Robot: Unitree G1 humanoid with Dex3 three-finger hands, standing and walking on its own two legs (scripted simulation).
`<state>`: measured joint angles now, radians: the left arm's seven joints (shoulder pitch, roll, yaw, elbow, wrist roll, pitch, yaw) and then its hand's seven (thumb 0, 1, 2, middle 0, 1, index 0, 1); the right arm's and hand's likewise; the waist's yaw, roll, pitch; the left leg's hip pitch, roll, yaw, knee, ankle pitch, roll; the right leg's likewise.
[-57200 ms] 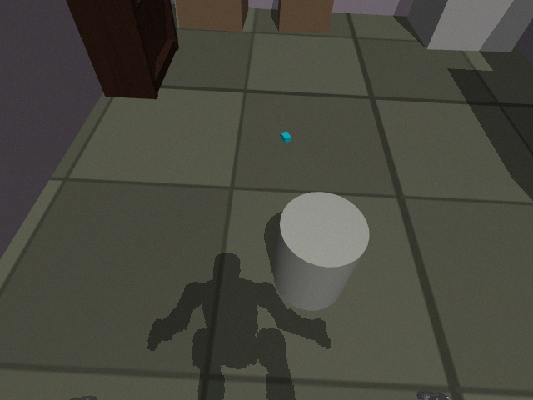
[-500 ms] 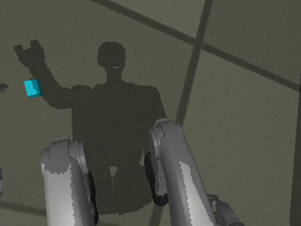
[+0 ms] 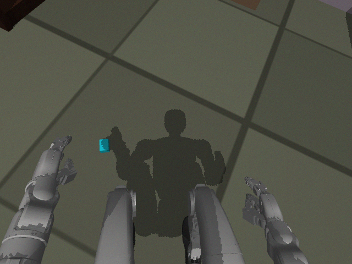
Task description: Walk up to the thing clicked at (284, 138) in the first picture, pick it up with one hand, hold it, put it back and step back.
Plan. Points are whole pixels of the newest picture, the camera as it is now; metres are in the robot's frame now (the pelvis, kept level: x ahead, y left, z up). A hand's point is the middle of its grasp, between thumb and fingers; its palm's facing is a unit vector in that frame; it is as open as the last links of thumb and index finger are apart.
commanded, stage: home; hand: left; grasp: from above
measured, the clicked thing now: (104, 145) +0.53 +0.24 -0.54
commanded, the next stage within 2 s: none
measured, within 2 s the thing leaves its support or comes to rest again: neither
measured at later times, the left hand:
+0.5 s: hand (48, 194) +0.24 +0.19 +0.10, palm faces +0.10 -0.97 -0.20, open 7.4 cm
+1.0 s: hand (40, 206) +0.22 +0.19 +0.11, palm faces +0.11 -0.97 -0.20, open 7.4 cm
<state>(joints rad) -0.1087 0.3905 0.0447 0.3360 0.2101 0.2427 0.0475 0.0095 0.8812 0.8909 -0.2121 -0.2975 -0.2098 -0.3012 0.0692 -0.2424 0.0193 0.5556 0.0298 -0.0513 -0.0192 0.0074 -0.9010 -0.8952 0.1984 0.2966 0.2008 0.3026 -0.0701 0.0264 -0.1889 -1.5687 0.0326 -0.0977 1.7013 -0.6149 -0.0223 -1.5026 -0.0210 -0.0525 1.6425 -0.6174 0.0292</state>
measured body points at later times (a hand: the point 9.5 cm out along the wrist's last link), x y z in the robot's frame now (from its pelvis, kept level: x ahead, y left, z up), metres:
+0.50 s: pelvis +0.06 +0.00 +0.15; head +0.09 +0.01 +0.60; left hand +0.23 +0.24 +0.11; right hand +0.22 -0.24 +0.08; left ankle +0.07 +0.13 -0.52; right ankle +0.07 -0.14 -0.52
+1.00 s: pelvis +0.07 +0.00 +0.16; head +0.08 +0.01 +0.61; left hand +0.21 +0.24 +0.13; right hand +0.25 -0.23 +0.10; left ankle +0.07 +0.13 -0.52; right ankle +0.07 -0.14 -0.52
